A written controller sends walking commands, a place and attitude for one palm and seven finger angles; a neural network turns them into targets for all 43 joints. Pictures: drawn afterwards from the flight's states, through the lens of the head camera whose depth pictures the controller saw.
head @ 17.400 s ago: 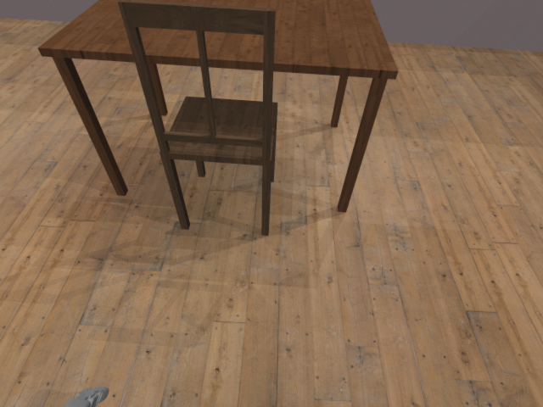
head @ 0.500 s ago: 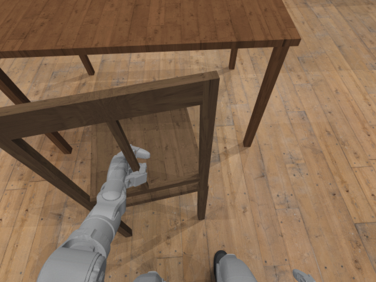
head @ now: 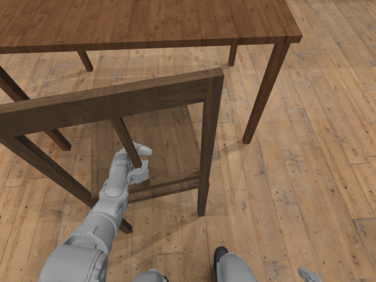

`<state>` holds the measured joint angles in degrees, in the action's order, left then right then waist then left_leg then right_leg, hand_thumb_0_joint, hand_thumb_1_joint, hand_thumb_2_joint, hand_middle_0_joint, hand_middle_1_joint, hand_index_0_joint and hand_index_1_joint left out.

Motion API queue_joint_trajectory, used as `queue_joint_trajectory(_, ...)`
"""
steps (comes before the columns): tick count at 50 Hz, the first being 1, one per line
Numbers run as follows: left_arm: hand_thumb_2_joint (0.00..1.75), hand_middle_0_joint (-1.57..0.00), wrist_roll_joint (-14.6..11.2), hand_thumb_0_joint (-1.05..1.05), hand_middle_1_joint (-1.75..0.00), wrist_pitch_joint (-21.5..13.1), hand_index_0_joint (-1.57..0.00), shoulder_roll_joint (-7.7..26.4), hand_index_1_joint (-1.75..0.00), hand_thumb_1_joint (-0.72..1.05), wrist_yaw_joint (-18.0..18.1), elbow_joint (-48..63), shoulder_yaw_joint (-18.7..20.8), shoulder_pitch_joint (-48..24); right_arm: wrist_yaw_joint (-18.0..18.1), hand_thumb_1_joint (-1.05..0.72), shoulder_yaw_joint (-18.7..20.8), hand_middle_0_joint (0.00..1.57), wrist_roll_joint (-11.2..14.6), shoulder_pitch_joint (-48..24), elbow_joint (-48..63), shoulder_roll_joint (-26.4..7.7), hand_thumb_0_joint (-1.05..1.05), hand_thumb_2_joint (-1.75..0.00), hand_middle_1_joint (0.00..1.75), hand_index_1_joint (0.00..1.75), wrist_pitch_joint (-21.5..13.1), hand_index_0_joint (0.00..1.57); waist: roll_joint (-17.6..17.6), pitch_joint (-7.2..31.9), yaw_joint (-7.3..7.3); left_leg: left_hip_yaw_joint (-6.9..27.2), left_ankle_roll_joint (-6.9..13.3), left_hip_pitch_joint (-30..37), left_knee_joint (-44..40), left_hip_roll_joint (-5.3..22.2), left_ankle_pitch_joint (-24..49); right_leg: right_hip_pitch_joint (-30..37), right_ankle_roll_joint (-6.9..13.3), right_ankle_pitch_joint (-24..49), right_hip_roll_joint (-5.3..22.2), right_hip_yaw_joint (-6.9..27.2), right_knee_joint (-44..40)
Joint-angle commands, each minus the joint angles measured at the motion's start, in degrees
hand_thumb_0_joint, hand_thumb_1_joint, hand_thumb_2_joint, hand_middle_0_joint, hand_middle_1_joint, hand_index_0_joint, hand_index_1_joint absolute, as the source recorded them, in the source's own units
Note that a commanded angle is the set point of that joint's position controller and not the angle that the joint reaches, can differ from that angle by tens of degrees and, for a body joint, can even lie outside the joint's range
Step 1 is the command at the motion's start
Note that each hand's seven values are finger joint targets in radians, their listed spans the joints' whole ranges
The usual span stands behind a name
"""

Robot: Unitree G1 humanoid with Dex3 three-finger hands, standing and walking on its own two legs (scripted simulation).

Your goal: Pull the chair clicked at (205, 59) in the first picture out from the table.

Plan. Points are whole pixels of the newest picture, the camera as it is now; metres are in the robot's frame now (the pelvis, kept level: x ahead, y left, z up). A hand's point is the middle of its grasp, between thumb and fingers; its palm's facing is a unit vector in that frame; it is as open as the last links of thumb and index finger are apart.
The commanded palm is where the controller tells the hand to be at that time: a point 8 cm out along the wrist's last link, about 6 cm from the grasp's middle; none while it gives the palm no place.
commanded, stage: step backward, pulling the chair out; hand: left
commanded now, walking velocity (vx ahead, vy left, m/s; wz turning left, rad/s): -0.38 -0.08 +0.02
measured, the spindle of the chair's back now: (134, 158) +0.39 +0.13 -0.03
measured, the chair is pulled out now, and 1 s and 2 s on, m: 0.29 0.33 0.50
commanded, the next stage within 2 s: none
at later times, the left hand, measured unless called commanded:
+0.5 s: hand (144, 171) +0.36 +0.11 -0.06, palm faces -0.01 -0.98 -0.19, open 5.1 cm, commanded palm +0.36 +0.16 -0.05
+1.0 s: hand (142, 187) +0.32 +0.11 -0.05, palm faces +0.00 -0.98 -0.18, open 5.1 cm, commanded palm +0.32 +0.16 -0.05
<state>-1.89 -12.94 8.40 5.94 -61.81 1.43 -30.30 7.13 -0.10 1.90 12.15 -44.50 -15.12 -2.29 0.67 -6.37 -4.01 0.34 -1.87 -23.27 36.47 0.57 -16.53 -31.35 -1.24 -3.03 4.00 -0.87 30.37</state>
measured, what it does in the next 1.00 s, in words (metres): steps on the spot: left foot, then right foot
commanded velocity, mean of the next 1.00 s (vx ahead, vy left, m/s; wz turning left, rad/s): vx -0.38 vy -0.02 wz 0.01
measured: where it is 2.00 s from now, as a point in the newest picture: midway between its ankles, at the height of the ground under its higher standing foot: outside the picture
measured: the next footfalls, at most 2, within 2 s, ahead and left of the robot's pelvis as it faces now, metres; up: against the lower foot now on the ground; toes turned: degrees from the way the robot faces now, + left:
left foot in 0.82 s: -0.02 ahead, +0.12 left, +0.00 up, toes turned +1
right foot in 1.00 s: +0.03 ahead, -0.14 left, +0.00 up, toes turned -3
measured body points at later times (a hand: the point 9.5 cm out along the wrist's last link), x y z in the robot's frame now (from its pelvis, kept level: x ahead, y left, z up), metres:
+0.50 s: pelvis -0.01 -0.01 +0.00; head +0.07 -0.02 +0.44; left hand +0.36 +0.16 -0.04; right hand +0.07 -0.29 -0.13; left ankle -0.01 +0.13 -0.72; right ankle +0.12 -0.14 -0.72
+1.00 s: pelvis -0.04 -0.02 +0.01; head +0.04 -0.02 +0.45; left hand +0.32 +0.16 -0.04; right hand +0.04 -0.28 -0.13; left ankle -0.06 +0.12 -0.72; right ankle +0.00 -0.14 -0.72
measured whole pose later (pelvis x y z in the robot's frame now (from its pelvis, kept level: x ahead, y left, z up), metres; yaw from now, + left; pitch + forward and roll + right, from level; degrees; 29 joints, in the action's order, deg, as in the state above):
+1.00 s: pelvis -0.04 -0.02 +0.01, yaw +0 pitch +4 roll +1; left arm -3.3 -8.1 10.3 5.1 -57.4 1.7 -29.4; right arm 6.3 -0.3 0.3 13.1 -41.0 -13.5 0.2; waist -0.4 -7.2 -3.5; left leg -0.2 -1.2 -19.2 34.0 0.6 -18.6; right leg -26.6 0.1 -13.0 3.0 -2.0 37.9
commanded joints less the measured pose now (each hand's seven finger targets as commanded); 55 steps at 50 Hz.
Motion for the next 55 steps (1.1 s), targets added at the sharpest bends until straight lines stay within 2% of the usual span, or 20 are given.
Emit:
queue_joint_trajectory(1, 0.9, -0.5, 1.0, 0.0, -1.45, -3.0, -0.5, 10.7, -1.45, 0.9, 0.4, 12.2, 0.4, -17.7, 1.3, -0.9, 2.4, 0.2, 0.2, 2.2, 6.1, -7.8, 0.0, -0.9, 0.3, 0.3, -1.6, 0.2, 3.3, 26.0, 2.41, 5.7, 2.8, 5.2, -11.7, 8.5, 11.3, 17.8, 0.0, -4.7, 1.8, 1.2, 0.6)
queue_joint_trajectory(3, 0.9, -0.5, 1.1, 0.0, -1.45, -3.2, -0.5, 8.8, -1.45, 0.9, 0.2, 14.7, -0.8, -20.2, 1.2, -0.9, 2.0, 0.2, -0.2, 0.9, 7.5, -6.8, 0.0, -0.9, 0.3, 0.3, -1.5, 0.2, 8.2, 24.0, 2.67, 6.7, 3.5, 1.2, -12.9, 11.1, 14.1, 19.1, 0.5, -4.9, 0.5, 0.5, 6.9)
queue_joint_trajectory(8, 0.9, -0.5, 1.2, 0.0, -1.45, -3.0, -0.5, 9.1, -1.45, 0.9, 0.1, 14.5, -0.4, -20.1, 0.8, -0.9, 2.9, 0.2, -0.7, 2.6, 7.0, -6.3, 0.0, -0.9, 0.3, 0.3, -1.4, 0.2, 6.5, 22.9, 2.36, 4.9, 2.2, 1.4, -7.1, 10.7, 19.3, 19.7, 2.3, 5.2, 2.4, 2.6, 6.8)
queue_joint_trajectory(15, 0.9, -0.5, 0.6, 0.0, -1.45, -2.7, -0.5, 14.4, -1.45, 0.9, 0.5, 9.6, 2.6, -16.3, 0.8, -0.9, 3.2, 0.2, 0.2, 5.5, 3.8, -6.5, 0.0, -0.9, 0.3, 0.3, -2.1, 0.2, -9.4, 25.9, 1.95, 0.0, -0.1, 6.8, 5.9, -0.4, -9.0, 14.1, 5.7, -5.1, 12.3, 11.7, -11.8)
queue_joint_trajectory(19, 0.9, -0.5, 1.4, 0.0, -1.45, -1.9, -0.5, 13.2, -1.45, 0.9, 0.6, 8.9, 2.8, -17.0, 0.5, -0.9, 1.9, 0.2, 0.1, 4.1, 3.4, -6.6, 0.0, -0.9, 0.3, 0.3, -2.1, 0.2, -9.9, 28.5, 1.81, 1.8, 0.2, 6.2, 3.0, 0.2, -8.9, 20.0, 5.8, 1.5, 13.3, 8.3, -10.1)
queue_joint_trajectory(23, 0.9, -0.5, 0.6, 0.0, -1.45, -1.7, -0.5, 9.9, -1.45, 0.9, 0.1, 13.6, 0.5, -18.3, 1.1, -0.9, 2.5, 0.2, 0.0, 2.0, 6.4, -8.4, 0.0, -0.9, 0.3, 0.3, -1.2, 0.2, 4.5, 28.9, 1.88, 8.7, 3.1, 7.9, -10.9, 9.7, 23.0, 20.8, 0.5, 7.0, 1.9, 0.5, 3.5)
queue_joint_trajectory(25, 0.9, -0.5, 0.6, 0.0, -1.45, -1.7, -0.5, 9.2, -1.45, 0.9, -0.4, 16.9, -0.3, -20.0, 0.7, -0.9, 2.3, 0.2, -0.9, 0.7, 7.6, -7.4, 0.0, -0.9, 0.3, 0.3, -0.6, 0.2, 12.9, 25.8, 2.3, 9.1, 4.6, 5.1, -13.2, 12.8, 23.1, 20.9, 0.7, -1.4, 0.7, 0.3, 8.6)
queue_joint_trajectory(29, 0.9, -0.5, 0.6, 0.0, -1.45, -1.2, -0.5, 8.7, -1.45, 0.9, -0.2, 16.3, 0.0, -20.2, -0.1, -0.9, 2.6, 0.2, -1.1, 2.6, 7.5, -6.9, 0.0, -0.9, 0.3, 0.3, -0.6, 0.2, 10.2, 23.3, 2.38, 7.9, 3.9, 6.0, -7.3, 13.0, 32.1, 20.2, 2.5, 1.1, 0.9, 1.5, 7.4)
queue_joint_trajectory(31, 0.9, -0.5, 0.6, 0.0, -1.45, -1.1, -0.5, 10.3, -1.45, 0.9, -0.2, 14.6, 0.8, -20.2, -0.1, -0.9, 3.2, 0.2, -0.8, 4.0, 6.6, -7.3, 0.0, -0.9, 0.3, 0.3, -0.7, 0.2, 4.2, 24.6, 1.62, 5.1, 1.1, 7.7, -1.4, 9.7, 29.5, 21.7, 3.7, 20.7, 4.6, 4.6, 2.7)
queue_joint_trajectory(33, 0.9, -0.5, 0.4, 0.0, -1.45, -0.9, -0.5, 12.6, -1.45, 0.9, 0.0, 12.3, 2.0, -19.5, 0.3, -0.9, 3.6, 0.2, -0.3, 5.0, 5.2, -7.6, 0.0, -0.9, 0.3, 0.3, -0.6, 0.2, -3.0, 29.7, 1.01, 2.1, -1.5, 7.6, 5.8, 3.9, 11.6, 23.9, 6.8, 30.2, 11.7, 10.3, -1.5)
queue_joint_trajectory(35, 0.9, -0.5, 0.0, 0.0, -1.45, 0.3, -0.5, 14.6, -1.45, 0.9, -0.2, 8.6, 3.3, -15.6, 0.6, -0.9, 3.4, 0.2, 0.2, 4.7, 4.5, -7.9, 0.0, -0.9, 0.3, 0.3, -0.7, 0.2, -7.1, 29.7, 2.11, 3.2, -1.5, 5.0, 11.0, 0.5, -10.7, 24.7, 9.6, 29.8, 16.5, 13.5, -6.3)
queue_joint_trajectory(37, 0.9, -0.5, 0.3, 0.0, -1.45, 1.0, -0.5, 13.7, -1.45, 0.9, -0.3, 9.0, 3.0, -16.9, 0.4, -0.9, 2.6, 0.2, 0.4, 3.3, 4.7, -7.3, 0.0, -0.9, 0.3, 0.3, -0.9, 0.2, -8.1, 28.8, 2.63, 4.2, -0.8, 3.5, 10.3, 1.1, -13.8, 23.8, 8.7, 19.5, 17.0, 11.4, -7.5)
queue_joint_trajectory(40, 0.9, -0.5, 0.1, 0.0, -1.45, 1.7, -0.5, 13.0, -1.45, 0.9, 0.0, 9.1, 2.8, -15.5, 1.1, -0.9, 1.9, 0.2, 0.1, 3.5, 3.6, -8.3, 0.0, -0.9, 0.3, 0.3, -0.8, 0.2, -6.5, 28.1, 1.37, 3.1, -0.1, 8.0, -6.1, 2.9, -1.4, 25.0, 4.9, 19.5, 12.0, 4.7, -4.0)
queue_joint_trajectory(42, 0.9, -0.5, 0.1, 0.0, -1.45, 1.2, -0.5, 10.4, -1.45, 0.9, -0.1, 13.8, 1.3, -16.6, 1.4, -0.9, 2.6, 0.2, -0.4, 2.2, 6.4, -9.5, 0.0, -0.9, 0.3, 0.3, 0.2, 0.2, 3.1, 29.7, 1.41, 9.0, 2.7, 10.4, -11.3, 9.8, 26.0, 23.1, 0.7, 16.1, 3.4, 0.6, 3.4)
queue_joint_trajectory(45, 0.9, -0.5, -0.1, 0.0, -1.45, 0.6, -0.5, 8.1, -1.45, 0.9, -1.1, 19.6, -0.5, -20.2, 0.4, -0.9, 2.0, 0.2, -1.5, 0.2, 8.6, -7.0, 0.0, -0.9, 0.3, 0.3, 1.1, 0.2, 13.6, 27.2, 1.72, 8.9, 4.7, 9.6, -12.9, 14.3, 32.5, 20.6, 0.8, -1.7, 0.9, -0.1, 11.6)
queue_joint_trajectory(48, 0.9, -0.5, 0.2, 0.0, -1.45, 0.4, -0.5, 7.7, -1.45, 0.9, -0.6, 18.5, 0.1, -20.0, -0.5, -0.9, 2.2, 0.2, -1.8, 1.0, 8.3, -6.4, 0.0, -0.9, 0.3, 0.3, 0.9, 0.2, 13.6, 21.9, 2.46, 9.8, 6.5, 10.8, -10.4, 16.9, 40.1, 15.4, 2.1, -14.5, -0.3, 0.3, 12.4)
queue_joint_trajectory(50, 0.9, -0.5, 0.3, 0.0, -1.45, -0.1, -0.5, 9.3, -1.45, 0.9, -0.3, 16.0, 1.4, -20.6, -1.0, -0.9, 2.6, 0.2, -1.5, 2.9, 6.9, -6.9, 0.0, -0.9, 0.3, 0.3, 0.4, 0.2, 7.5, 23.3, 1.89, 8.2, 5.1, 16.7, -2.8, 15.4, 48.2, 16.9, 2.6, 0.0, 0.3, 1.3, 4.6)
queue_joint_trajectory(52, 0.9, -0.5, 0.8, 0.0, -1.45, -1.3, -0.5, 9.5, -1.45, 0.9, -0.1, 13.6, 0.7, -22.5, -1.1, -0.9, 2.8, 0.2, -1.0, 4.8, 5.0, -7.2, 0.0, -0.9, 0.3, 0.3, 0.1, 0.2, 2.3, 27.0, 0.95, 3.8, 1.0, 15.3, 5.6, 10.3, 41.9, 24.7, 4.6, 29.2, 5.5, 4.6, -2.3)
queue_joint_trajectory(54, 0.9, -0.5, 0.6, 0.0, -1.45, -0.9, -0.5, 14.0, -1.45, 0.9, 0.2, 9.7, 4.0, -20.2, 0.1, -0.9, 3.6, 0.2, -0.3, 4.0, 4.5, -7.8, 0.0, -0.9, 0.3, 0.3, -0.4, 0.2, -8.6, 31.5, 1.75, 2.2, -2.0, 3.0, 15.1, 1.5, -5.2, 35.5, 10.6, 57.2, 16.0, 13.5, -2.2)
queue_joint_trajectory(55, 0.9, -0.5, 0.0, 0.0, -1.45, 0.6, -0.5, 14.5, -1.45, 0.9, -0.3, 7.2, 3.8, -16.5, 0.2, -0.9, 3.5, 0.2, 0.0, 2.9, 4.7, -8.4, 0.0, -0.9, 0.3, 0.3, -0.8, 0.2, -8.4, 29.8, 2.83, 5.3, -1.7, 0.1, 17.5, 1.2, -13.6, 35.1, 12.1, 57.3, 19.1, 14.1, -2.3)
